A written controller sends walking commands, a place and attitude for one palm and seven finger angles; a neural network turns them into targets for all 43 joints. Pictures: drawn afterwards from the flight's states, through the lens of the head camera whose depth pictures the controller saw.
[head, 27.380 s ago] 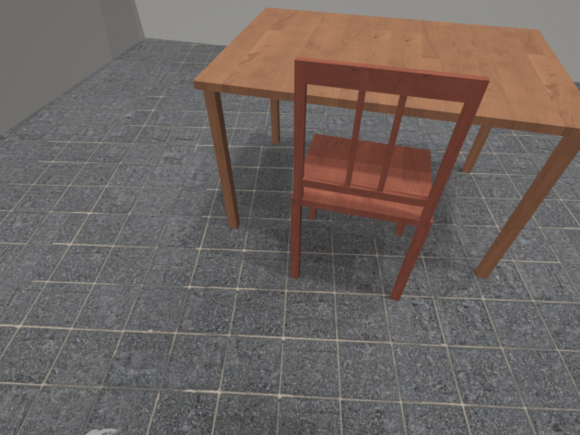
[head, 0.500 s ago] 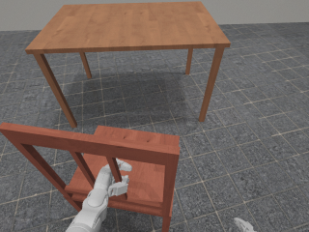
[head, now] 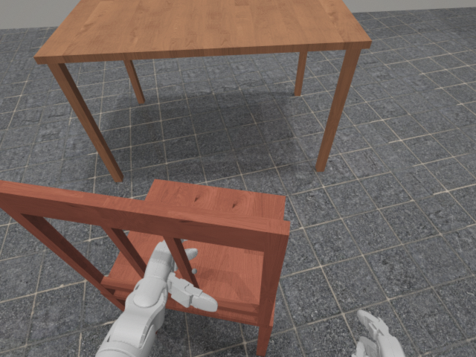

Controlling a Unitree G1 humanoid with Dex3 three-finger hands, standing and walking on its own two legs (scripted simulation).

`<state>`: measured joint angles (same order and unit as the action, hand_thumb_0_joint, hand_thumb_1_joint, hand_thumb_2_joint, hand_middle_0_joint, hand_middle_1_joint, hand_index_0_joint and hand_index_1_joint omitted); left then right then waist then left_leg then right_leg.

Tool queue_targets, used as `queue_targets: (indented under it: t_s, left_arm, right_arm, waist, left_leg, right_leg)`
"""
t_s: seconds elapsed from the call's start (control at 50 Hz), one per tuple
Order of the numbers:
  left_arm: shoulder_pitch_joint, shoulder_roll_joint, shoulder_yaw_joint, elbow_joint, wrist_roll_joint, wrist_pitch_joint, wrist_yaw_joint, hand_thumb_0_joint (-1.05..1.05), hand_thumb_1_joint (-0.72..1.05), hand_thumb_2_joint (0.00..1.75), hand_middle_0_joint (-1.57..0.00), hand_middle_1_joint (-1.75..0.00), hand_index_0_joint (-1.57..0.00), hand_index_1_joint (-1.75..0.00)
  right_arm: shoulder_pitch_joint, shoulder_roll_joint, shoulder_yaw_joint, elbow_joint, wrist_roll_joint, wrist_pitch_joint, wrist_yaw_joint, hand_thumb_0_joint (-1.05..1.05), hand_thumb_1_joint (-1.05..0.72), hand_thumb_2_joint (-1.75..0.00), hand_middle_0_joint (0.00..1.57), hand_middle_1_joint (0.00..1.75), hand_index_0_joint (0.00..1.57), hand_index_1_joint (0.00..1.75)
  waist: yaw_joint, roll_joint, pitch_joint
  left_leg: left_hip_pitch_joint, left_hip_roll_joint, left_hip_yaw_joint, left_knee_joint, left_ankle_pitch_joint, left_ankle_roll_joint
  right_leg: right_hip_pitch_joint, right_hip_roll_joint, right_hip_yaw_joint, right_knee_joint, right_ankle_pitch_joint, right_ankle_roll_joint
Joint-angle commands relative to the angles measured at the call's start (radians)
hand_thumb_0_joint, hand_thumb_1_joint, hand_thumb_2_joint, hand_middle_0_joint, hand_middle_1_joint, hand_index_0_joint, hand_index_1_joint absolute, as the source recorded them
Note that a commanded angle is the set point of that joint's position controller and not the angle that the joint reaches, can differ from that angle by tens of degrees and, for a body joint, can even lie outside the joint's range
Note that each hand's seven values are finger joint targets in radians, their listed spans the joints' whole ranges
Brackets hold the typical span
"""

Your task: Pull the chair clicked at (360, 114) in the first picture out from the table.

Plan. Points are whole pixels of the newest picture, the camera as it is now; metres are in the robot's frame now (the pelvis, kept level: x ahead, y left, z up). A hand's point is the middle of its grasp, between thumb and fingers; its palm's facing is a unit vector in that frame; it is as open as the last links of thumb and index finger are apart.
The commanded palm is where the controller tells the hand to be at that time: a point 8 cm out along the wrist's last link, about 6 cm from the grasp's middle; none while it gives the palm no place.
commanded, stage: open the thumb and straighten the fingers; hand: left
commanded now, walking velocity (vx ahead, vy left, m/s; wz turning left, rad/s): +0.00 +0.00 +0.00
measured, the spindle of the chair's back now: (137, 263) +0.30 +0.20 -0.04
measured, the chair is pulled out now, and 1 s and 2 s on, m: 0.61 0.61 0.61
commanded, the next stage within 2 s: draw the fingers out of the gap in 0.16 s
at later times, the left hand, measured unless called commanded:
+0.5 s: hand (187, 301) +0.23 +0.10 -0.04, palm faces -0.11 -0.98 -0.16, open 17.5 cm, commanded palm +0.22 +0.14 -0.02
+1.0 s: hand (182, 351) +0.15 +0.10 -0.04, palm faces -0.08 -0.99 -0.14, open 17.5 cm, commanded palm +0.14 +0.14 -0.02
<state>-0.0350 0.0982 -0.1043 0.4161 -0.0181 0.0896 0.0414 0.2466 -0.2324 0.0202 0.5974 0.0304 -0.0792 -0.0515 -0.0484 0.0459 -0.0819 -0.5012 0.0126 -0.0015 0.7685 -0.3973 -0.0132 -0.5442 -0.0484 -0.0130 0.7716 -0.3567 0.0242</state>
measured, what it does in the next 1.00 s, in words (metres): stands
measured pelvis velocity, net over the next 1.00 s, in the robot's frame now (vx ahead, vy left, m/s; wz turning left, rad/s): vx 0.00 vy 0.00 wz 0.04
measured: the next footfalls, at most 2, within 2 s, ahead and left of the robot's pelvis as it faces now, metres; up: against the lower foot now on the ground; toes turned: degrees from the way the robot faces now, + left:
none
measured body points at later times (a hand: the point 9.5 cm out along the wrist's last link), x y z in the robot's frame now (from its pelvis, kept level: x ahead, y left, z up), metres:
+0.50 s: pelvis +0.01 -0.01 -0.01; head +0.05 -0.02 +0.44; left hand +0.23 +0.15 -0.03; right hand +0.18 -0.25 -0.10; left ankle -0.01 +0.13 -0.71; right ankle +0.02 -0.13 -0.71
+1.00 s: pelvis +0.00 +0.00 -0.03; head +0.03 -0.02 +0.42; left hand +0.16 +0.15 -0.02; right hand +0.19 -0.23 -0.09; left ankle -0.01 +0.13 -0.71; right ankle +0.02 -0.13 -0.71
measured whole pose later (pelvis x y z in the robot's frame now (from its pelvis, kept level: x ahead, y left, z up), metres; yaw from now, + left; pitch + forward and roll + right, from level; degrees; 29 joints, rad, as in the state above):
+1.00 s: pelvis +0.00 +0.00 -0.03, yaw +2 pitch +10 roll -1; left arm 0.60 0.16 -0.23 -0.24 0.04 0.20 0.06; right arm 0.26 -0.23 0.03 0.43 0.03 -0.11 -0.10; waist -0.03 0.05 -0.14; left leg -0.65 0.01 -0.06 0.98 -0.50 -0.02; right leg -0.66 -0.05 -0.06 0.96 -0.46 0.02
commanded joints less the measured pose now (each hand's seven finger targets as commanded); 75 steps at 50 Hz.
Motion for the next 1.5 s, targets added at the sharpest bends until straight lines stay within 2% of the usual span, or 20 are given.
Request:
queue_targets:
  t_s: [0.0,0.08,0.14,0.26,0.3,0.36,0.38,0.44,0.58,0.76,0.92,1.02,1.12,1.14,1.16,1.2,1.28,1.32,1.36,1.48]
  left_arm:
    - [-0.147,0.092,0.053,-0.244,-0.001,-0.030,0.006,0.00,-0.55,0.20,0.00,0.00,0.00,0.00]
    - [-0.142,0.065,0.004,-0.356,-0.003,-0.026,0.003,0.00,-0.55,0.20,0.00,0.00,0.00,0.00]
    - [-0.084,0.046,-0.022,-0.381,-0.001,-0.010,0.009,0.00,-0.55,0.20,0.00,0.00,0.00,0.00]
    - [0.026,0.085,0.016,-0.351,0.011,0.022,0.010,0.00,-0.55,0.20,0.00,0.00,0.00,0.00]
    - [0.094,0.099,0.020,-0.426,0.016,0.020,0.008,0.00,-0.55,0.20,0.00,0.00,0.00,0.00]
    - [0.163,0.079,-0.019,-0.536,0.015,0.017,0.009,0.00,-0.55,0.20,0.00,0.00,0.00,0.00]
    - [0.171,0.098,-0.008,-0.559,0.015,0.015,0.013,0.00,-0.55,0.20,0.00,0.00,0.00,0.00]
    - [0.216,0.056,-0.066,-0.611,0.023,0.016,0.021,0.00,-0.55,0.20,0.00,0.00,0.00,0.00]
    - [0.300,0.065,-0.099,-0.699,0.045,0.027,0.032,0.00,-0.55,0.20,0.00,0.00,0.00,0.00]
    - [0.509,0.094,-0.074,-0.785,0.053,0.055,0.042,0.00,-0.55,0.20,0.00,0.00,0.00,0.00]
    - [0.624,0.075,-0.130,-0.892,0.052,0.045,0.018,0.00,-0.55,0.20,0.00,0.00,0.00,0.00]
    - [0.691,0.114,-0.086,-0.910,0.064,0.033,0.020,0.00,-0.55,0.20,0.00,0.00,0.00,0.00]
    - [0.778,0.080,-0.146,-0.976,0.079,0.023,0.017,0.00,-0.55,0.20,0.00,0.00,0.00,0.00]
    - [0.685,-0.018,-0.114,-1.103,-0.074,-0.111,0.011,0.00,-0.55,0.20,0.00,0.00,0.00,0.00]
    - [0.725,0.042,-0.070,-1.045,-0.069,-0.175,0.008,0.00,-0.55,0.20,0.00,0.00,0.00,0.00]
    - [0.747,0.087,-0.006,-1.058,-0.087,-0.237,0.007,0.00,-0.55,0.20,0.00,0.00,0.00,0.00]
    - [0.738,0.066,-0.002,-1.050,-0.089,-0.405,-0.017,0.00,-0.55,0.20,0.00,0.00,0.00,0.00]
    - [0.725,0.065,-0.009,-1.022,-0.076,-0.491,-0.037,0.00,-0.55,0.20,0.00,0.00,0.00,0.00]
    - [0.793,0.077,-0.006,-0.991,-0.078,-0.497,-0.075,0.00,-0.55,0.20,0.00,0.00,0.00,0.00]
    - [0.764,0.176,0.113,-1.162,-0.139,-0.332,-0.113,0.00,-0.55,0.20,0.00,0.00,0.00,0.00]
  right_arm:
    - [-0.044,-0.131,-0.052,-0.169,0.000,-0.046,-0.008,0.00,-0.90,-0.90,0.20,0.30,0.20,0.30]
    - [-0.045,-0.123,-0.049,-0.186,0.000,-0.052,-0.012,0.00,-0.90,-0.90,0.20,0.30,0.20,0.30]
    - [-0.036,-0.123,-0.049,-0.189,-0.001,-0.058,-0.016,0.00,-0.90,-0.90,0.20,0.30,0.20,0.30]
    - [-0.031,-0.132,-0.047,-0.192,-0.005,-0.043,-0.016,0.00,-0.90,-0.90,0.20,0.30,0.20,0.30]
    - [-0.046,-0.127,-0.049,-0.223,-0.004,-0.044,-0.015,0.00,-0.90,-0.90,0.20,0.30,0.20,0.30]
    - [-0.055,-0.115,-0.044,-0.249,-0.002,-0.051,-0.014,0.00,-0.90,-0.90,0.20,0.30,0.20,0.30]
    - [-0.048,-0.118,-0.043,-0.251,-0.002,-0.052,-0.017,0.00,-0.90,-0.90,0.20,0.30,0.20,0.30]
    - [-0.047,-0.116,-0.041,-0.262,-0.003,-0.060,-0.021,0.00,-0.90,-0.90,0.20,0.30,0.20,0.30]
    - [-0.043,-0.120,-0.035,-0.283,-0.006,-0.080,-0.033,0.00,-0.90,-0.90,0.20,0.30,0.20,0.30]
    - [-0.062,-0.102,-0.029,-0.322,-0.005,-0.072,-0.039,0.00,-0.90,-0.90,0.20,0.30,0.20,0.30]
    - [-0.063,-0.098,-0.031,-0.349,-0.002,-0.090,-0.050,0.00,-0.90,-0.90,0.20,0.30,0.20,0.30]
    - [-0.062,-0.093,-0.039,-0.350,-0.003,-0.091,-0.058,0.00,-0.90,-0.90,0.20,0.30,0.20,0.30]
    - [-0.065,-0.087,-0.042,-0.376,0.003,-0.099,-0.055,0.00,-0.90,-0.90,0.20,0.30,0.20,0.30]
    - [-0.070,-0.072,-0.038,-0.363,0.004,-0.127,-0.056,0.00,-0.90,-0.90,0.20,0.30,0.20,0.30]
    - [-0.066,-0.080,-0.045,-0.329,0.002,-0.145,-0.056,0.00,-0.90,-0.90,0.20,0.30,0.20,0.30]
    - [-0.059,-0.079,-0.049,-0.318,0.005,-0.154,-0.055,0.00,-0.90,-0.90,0.20,0.30,0.20,0.30]
    - [-0.064,-0.066,-0.059,-0.293,0.008,-0.163,-0.029,0.00,-0.90,-0.90,0.20,0.30,0.20,0.30]
    - [-0.079,-0.065,-0.067,-0.275,0.003,-0.161,-0.010,0.00,-0.90,-0.90,0.20,0.30,0.20,0.30]
    - [-0.094,-0.074,-0.072,-0.297,0.009,-0.145,0.003,0.00,-0.90,-0.90,0.20,0.30,0.20,0.30]
    - [-0.111,-0.070,-0.066,-0.350,0.037,-0.106,-0.036,0.00,-0.90,-0.90,0.20,0.30,0.20,0.30]
  waist:
    - [0.004,-0.073,-0.215]
    - [-0.011,-0.045,-0.252]
    - [-0.017,-0.068,-0.260]
    - [-0.010,-0.124,-0.205]
    - [0.016,-0.064,-0.246]
    - [0.010,-0.029,-0.256]
    - [0.004,-0.050,-0.250]
    - [-0.013,-0.060,-0.220]
    - [-0.018,-0.080,-0.198]
    - [0.010,-0.081,-0.183]
    - [-0.003,-0.065,-0.147]
    - [0.006,-0.081,-0.140]
    - [0.007,-0.052,-0.150]
    - [0.007,-0.106,-0.124]
    - [0.021,-0.090,-0.155]
    - [0.034,-0.057,-0.155]
    - [0.041,-0.003,-0.150]
    - [0.040,-0.014,-0.147]
    - [0.048,-0.019,-0.175]
    - [0.056,-0.046,-0.224]
  left_leg:
    - [0.054,0.001,0.016,-0.087,0.244,0.032]
    - [0.073,0.002,0.011,-0.063,0.282,0.032]
    - [0.078,0.004,0.001,-0.050,0.308,0.034]
    - [0.010,-0.004,0.003,-0.029,0.273,0.033]
    - [0.020,-0.007,0.010,-0.024,0.296,0.033]
    - [0.026,-0.006,0.011,-0.010,0.302,0.032]
    - [0.020,-0.005,0.006,-0.006,0.300,0.033]
    - [0.010,-0.004,-0.005,0.005,0.274,0.035]
    - [-0.023,-0.013,-0.023,0.026,0.196,0.039]
    - [-0.079,-0.024,-0.017,0.047,0.139,0.040]
    - [-0.104,-0.027,-0.024,0.073,0.113,0.045]
    - [-0.135,-0.030,-0.024,0.090,0.082,0.044]
    - [-0.132,-0.028,-0.029,0.095,0.095,0.045]
    - [-0.164,-0.038,-0.033,0.134,0.094,0.036]
    - [-0.170,-0.038,-0.029,0.150,0.085,0.034]
    - [-0.178,-0.036,-0.032,0.146,0.090,0.031]
    - [-0.206,-0.030,-0.032,0.182,0.089,0.018]
    - [-0.249,-0.022,-0.034,0.211,0.084,0.015]
    - [-0.234,-0.017,-0.032,0.194,0.063,0.018]
    - [-0.165,-0.015,-0.031,0.124,0.051,0.035]
  right_leg:
    - [0.127,0.009,-0.048,-0.085,0.244,-0.031]
    - [0.123,0.008,-0.053,-0.065,0.277,-0.030]
    - [0.117,0.009,-0.062,-0.054,0.299,-0.028]
    - [0.092,0.007,-0.065,-0.041,0.293,-0.025]
    - [0.120,0.003,-0.059,-0.029,0.308,-0.033]
    - [0.118,-0.001,-0.057,-0.022,0.310,-0.032]
    - [0.113,0.000,-0.060,-0.019,0.308,-0.032]
    - [0.070,0.004,-0.067,-0.014,0.267,-0.028]
    - [0.021,0.005,-0.071,-0.001,0.170,-0.026]
    - [0.020,0.003,-0.057,0.004,0.107,-0.028]
    - [-0.022,0.004,-0.057,0.011,0.062,-0.028]
    - [-0.045,0.010,-0.056,0.022,0.012,-0.029]
    - [-0.064,0.013,-0.065,0.049,0.022,-0.031]
    - [-0.114,0.025,-0.094,0.065,0.032,-0.028]
    - [-0.114,0.027,-0.085,0.082,0.016,-0.032]
    - [-0.114,0.028,-0.087,0.090,0.006,-0.037]
    - [-0.186,0.031,-0.090,0.154,-0.015,-0.042]
    - [-0.216,0.027,-0.084,0.189,-0.020,-0.043]
    - [-0.183,0.024,-0.078,0.180,-0.030,-0.042]
    - [-0.042,0.019,-0.066,0.097,-0.026,-0.030]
